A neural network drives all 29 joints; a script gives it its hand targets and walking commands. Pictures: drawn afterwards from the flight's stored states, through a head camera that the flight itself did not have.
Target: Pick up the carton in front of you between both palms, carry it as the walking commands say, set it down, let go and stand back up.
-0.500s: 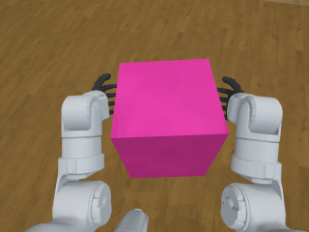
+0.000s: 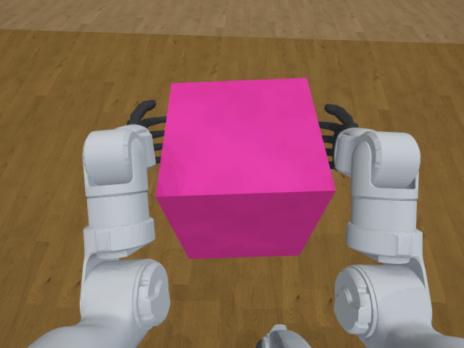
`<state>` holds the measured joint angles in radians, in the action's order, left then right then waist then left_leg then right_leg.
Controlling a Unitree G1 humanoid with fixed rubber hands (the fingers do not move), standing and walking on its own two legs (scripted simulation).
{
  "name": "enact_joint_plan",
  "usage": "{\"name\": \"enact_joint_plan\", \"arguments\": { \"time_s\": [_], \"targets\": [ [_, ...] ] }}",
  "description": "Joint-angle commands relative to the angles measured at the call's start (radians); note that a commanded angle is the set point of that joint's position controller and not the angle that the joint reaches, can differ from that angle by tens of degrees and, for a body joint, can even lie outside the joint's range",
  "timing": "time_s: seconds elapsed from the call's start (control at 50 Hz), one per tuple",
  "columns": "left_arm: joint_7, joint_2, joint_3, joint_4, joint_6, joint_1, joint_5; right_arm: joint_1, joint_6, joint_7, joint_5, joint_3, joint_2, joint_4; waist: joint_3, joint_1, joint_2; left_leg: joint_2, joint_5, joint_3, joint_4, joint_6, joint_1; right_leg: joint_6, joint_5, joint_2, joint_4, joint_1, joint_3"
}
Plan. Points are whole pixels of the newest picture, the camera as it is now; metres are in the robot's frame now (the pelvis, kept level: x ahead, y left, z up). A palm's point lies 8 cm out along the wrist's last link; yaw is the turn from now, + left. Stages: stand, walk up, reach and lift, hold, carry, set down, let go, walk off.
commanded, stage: carry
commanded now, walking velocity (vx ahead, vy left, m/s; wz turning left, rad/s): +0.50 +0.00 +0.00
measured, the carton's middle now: (241, 177) +0.39 -0.03 +0.09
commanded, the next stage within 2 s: none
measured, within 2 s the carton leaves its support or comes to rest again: neither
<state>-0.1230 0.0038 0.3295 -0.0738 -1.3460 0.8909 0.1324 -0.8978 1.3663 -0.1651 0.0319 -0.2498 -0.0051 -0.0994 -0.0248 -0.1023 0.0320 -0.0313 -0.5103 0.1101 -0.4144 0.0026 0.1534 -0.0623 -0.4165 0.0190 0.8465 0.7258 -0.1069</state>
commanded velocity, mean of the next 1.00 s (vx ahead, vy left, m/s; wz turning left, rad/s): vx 0.50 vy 0.00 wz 0.00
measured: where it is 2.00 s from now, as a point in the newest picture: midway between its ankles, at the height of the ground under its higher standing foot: (215, 124)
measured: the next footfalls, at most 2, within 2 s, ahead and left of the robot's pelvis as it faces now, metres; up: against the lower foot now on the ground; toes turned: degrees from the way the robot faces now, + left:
right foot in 0.04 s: +0.21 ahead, -0.11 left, +0.05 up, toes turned -6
left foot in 0.40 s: +0.44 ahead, +0.10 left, +0.08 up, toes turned +7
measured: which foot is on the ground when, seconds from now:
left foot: down 0.00-0.06, up 0.08-0.38, down 0.40-0.80, up 0.82-1.00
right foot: up 0.00-0.02, down 0.04-0.40, up 0.42-0.76, down 0.78-1.00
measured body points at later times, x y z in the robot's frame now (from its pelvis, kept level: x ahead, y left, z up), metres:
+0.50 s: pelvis +0.33 +0.02 +0.05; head +0.36 +0.01 +0.50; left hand +0.73 +0.16 +0.21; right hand +0.71 -0.14 +0.21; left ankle +0.39 +0.09 -0.66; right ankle +0.20 -0.10 -0.58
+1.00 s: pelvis +0.64 -0.02 +0.12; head +0.69 -0.02 +0.56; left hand +1.01 +0.18 +0.24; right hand +1.05 -0.11 +0.25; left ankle +0.64 +0.09 -0.51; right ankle +0.66 -0.09 -0.61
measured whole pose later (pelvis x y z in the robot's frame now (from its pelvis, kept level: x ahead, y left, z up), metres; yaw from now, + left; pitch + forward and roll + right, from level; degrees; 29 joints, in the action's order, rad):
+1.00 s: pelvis +0.64 -0.02 +0.12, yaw +1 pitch +4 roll +0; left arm -0.21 0.01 0.23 -0.17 -1.34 0.83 0.03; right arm -0.86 1.36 -0.13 0.12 -0.31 0.01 -0.14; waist 0.02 0.13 -0.01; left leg -0.01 -0.44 0.02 -1.29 -0.05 0.69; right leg -0.10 -0.44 -0.01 0.56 0.36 -0.15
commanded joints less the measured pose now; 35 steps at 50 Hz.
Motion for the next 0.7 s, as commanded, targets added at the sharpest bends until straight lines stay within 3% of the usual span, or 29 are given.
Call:
{"name": "enact_joint_plan", "arguments": {
  "time_s": [0.0,0.02,0.04,0.06,0.08,0.1,0.12,0.16,0.24,0.3,0.32,0.34,0.36,0.38,0.4,0.42,0.44,0.46,0.48,0.5,0.52,0.54,0.58,0.62,0.68],
  "targets": [
    [0.191,-1.000,-0.566,-0.103,-0.005,0.605,-0.394,-0.736,-0.022,0.298,-0.459,0.560,1.100,0.016,-0.479,0.153,0.106,-0.165,0.951,-0.010,-0.197,-0.113,-0.062,-0.029,0.103,-0.135,-0.201,-0.520,-0.178],
    [0.201,-1.016,-0.567,-0.128,0.000,0.585,-0.416,-0.732,-0.026,0.300,-0.442,0.549,1.091,-0.007,-0.554,0.210,0.048,-0.128,0.866,0.028,-0.393,-0.065,0.095,-0.054,0.101,-0.091,-0.247,-0.803,-0.088],
    [0.211,-1.024,-0.575,-0.120,0.013,0.592,-0.432,-0.732,-0.028,0.301,-0.428,0.536,1.105,-0.008,-0.653,0.216,-0.207,-0.028,0.483,-0.007,-0.694,-0.008,0.391,-0.191,-0.153,0.241,-0.375,-1.032,0.513],
    [0.221,-1.073,-0.580,-0.111,0.022,0.612,-0.454,-0.762,-0.031,0.299,-0.412,0.522,1.089,0.005,-0.609,0.218,-0.342,0.115,-0.007,-0.090,-0.923,-0.007,0.562,-0.289,0.083,0.315,-0.540,-1.037,0.857],
    [0.232,-1.103,-0.595,-0.073,0.020,0.674,-0.490,-0.763,-0.040,0.289,-0.385,0.520,1.087,-0.010,-0.541,0.200,-0.206,0.064,-0.005,-0.165,-1.065,-0.036,0.654,-0.290,0.231,0.308,-0.454,-1.011,0.754],
    [0.244,-1.143,-0.632,-0.015,0.027,0.736,-0.539,-0.729,-0.050,0.279,-0.366,0.496,1.075,0.005,-0.503,0.206,-0.087,0.038,0.020,-0.162,-1.107,-0.052,0.694,-0.277,0.392,0.295,-0.391,-0.958,0.646],
    [0.248,-1.178,-0.668,0.041,0.029,0.779,-0.576,-0.696,-0.052,0.266,-0.350,0.484,1.082,0.013,-0.487,0.191,-0.034,0.011,0.039,-0.161,-1.065,-0.063,0.704,-0.231,0.421,0.275,-0.374,-0.919,0.558],
    [0.254,-1.225,-0.700,0.114,0.040,0.870,-0.639,-0.691,-0.058,0.236,-0.308,0.461,1.049,0.055,-0.495,0.164,-0.064,-0.010,0.082,-0.153,-0.941,-0.067,0.672,-0.163,0.285,0.242,-0.413,-0.883,0.456],
    [0.253,-1.192,-0.714,0.164,0.043,0.864,-0.661,-0.658,-0.066,0.197,-0.268,0.475,0.986,0.106,-0.461,0.173,-0.118,-0.019,0.071,-0.080,-0.677,-0.044,0.655,-0.178,0.284,0.238,-0.469,-0.849,0.326],
    [0.244,-1.132,-0.700,0.148,0.032,0.801,-0.631,-0.639,-0.056,0.190,-0.260,0.502,0.947,0.117,-0.441,0.173,-0.154,0.011,0.149,-0.002,-0.378,-0.041,0.455,-0.143,0.321,0.201,-0.486,-0.744,0.183],
    [0.242,-1.114,-0.694,0.131,0.027,0.780,-0.616,-0.626,-0.050,0.193,-0.262,0.511,0.943,0.105,-0.443,0.160,-0.172,0.037,0.170,0.038,-0.316,-0.048,0.360,-0.127,0.343,0.198,-0.483,-0.707,0.151],
    [0.242,-1.100,-0.689,0.110,0.022,0.756,-0.600,-0.623,-0.044,0.198,-0.270,0.521,0.943,0.093,-0.463,0.122,-0.180,0.078,0.190,0.083,-0.267,-0.059,0.234,-0.108,0.456,0.198,-0.431,-0.679,0.118],
    [0.242,-1.090,-0.684,0.091,0.014,0.739,-0.586,-0.608,-0.039,0.205,-0.280,0.529,0.947,0.073,-0.501,0.061,-0.155,0.120,0.243,0.144,-0.176,-0.072,0.041,-0.074,0.603,0.176,-0.298,-0.629,0.041],
    [0.243,-1.079,-0.677,0.068,0.006,0.724,-0.566,-0.583,-0.038,0.211,-0.295,0.528,0.944,0.042,-0.583,0.011,-0.064,0.106,0.229,0.097,-0.153,-0.094,-0.226,-0.033,0.666,0.136,-0.102,-0.527,-0.019],
    [0.245,-1.062,-0.661,0.051,-0.002,0.725,-0.551,-0.585,-0.041,0.218,-0.310,0.527,0.939,0.031,-0.685,-0.015,0.123,-0.170,-0.040,-0.390,-0.062,-0.210,-0.463,0.032,0.378,0.073,0.175,-0.274,0.001],
    [0.247,-1.053,-0.644,0.048,-0.008,0.734,-0.540,-0.607,-0.043,0.225,-0.324,0.539,0.960,0.018,-0.655,-0.025,0.310,-0.310,0.085,-0.815,0.100,-0.322,-0.559,0.057,-0.133,-0.092,0.369,-0.010,0.051],
    [0.242,-1.052,-0.633,0.026,-0.007,0.731,-0.514,-0.635,-0.037,0.237,-0.362,0.553,0.992,0.041,-0.581,-0.016,0.195,-0.313,0.249,-0.786,0.054,-0.338,-0.544,0.034,-0.138,-0.062,0.537,0.094,0.136],
    [0.235,-1.052,-0.619,0.013,-0.008,0.715,-0.490,-0.690,-0.035,0.252,-0.409,0.571,1.047,0.072,-0.534,-0.021,0.084,-0.296,0.483,-0.668,-0.025,-0.324,-0.494,0.025,-0.109,-0.040,0.604,0.150,0.133],
    [0.225,-1.046,-0.603,0.014,-0.006,0.709,-0.474,-0.759,-0.033,0.265,-0.455,0.599,1.097,0.109,-0.516,-0.012,0.004,-0.278,0.588,-0.575,-0.061,-0.289,-0.469,0.012,-0.088,-0.016,0.597,0.188,0.134],
    [0.214,-1.031,-0.580,0.010,-0.004,0.688,-0.455,-0.816,-0.032,0.274,-0.497,0.619,1.132,0.145,-0.511,0.001,-0.017,-0.258,0.562,-0.514,-0.048,-0.252,-0.432,0.004,-0.061,-0.003,0.548,0.181,0.136],
    [0.202,-1.020,-0.563,0.018,-0.002,0.682,-0.434,-0.865,-0.033,0.281,-0.530,0.628,1.152,0.173,-0.521,0.019,-0.001,-0.248,0.481,-0.464,-0.023,-0.220,-0.406,0.000,-0.044,0.008,0.491,0.149,0.133],
    [0.191,-1.009,-0.551,0.034,-0.001,0.689,-0.419,-0.895,-0.033,0.285,-0.553,0.627,1.163,0.192,-0.513,0.024,0.020,-0.248,0.437,-0.442,0.003,-0.211,-0.380,0.002,-0.050,0.010,0.445,0.130,0.119],
    [0.170,-0.977,-0.537,0.052,0.000,0.695,-0.391,-0.917,-0.028,0.289,-0.573,0.617,1.164,0.198,-0.488,0.017,0.053,-0.251,0.419,-0.398,0.043,-0.232,-0.358,0.009,-0.059,0.011,0.387,0.141,0.082],
    [0.155,-0.951,-0.527,0.041,-0.006,0.680,-0.375,-0.887,-0.020,0.290,-0.564,0.595,1.149,0.158,-0.454,0.016,0.062,-0.247,0.414,-0.332,0.072,-0.236,-0.334,0.012,-0.060,0.031,0.270,0.143,0.063],
    [0.158,-0.946,-0.526,-0.025,-0.016,0.653,-0.366,-0.805,-0.011,0.295,-0.515,0.557,1.128,0.053,-0.405,0.025,0.094,-0.205,0.491,-0.195,0.096,-0.197,-0.229,0.005,0.023,0.007,0.042,-0.004,-0.014]
  ]
}}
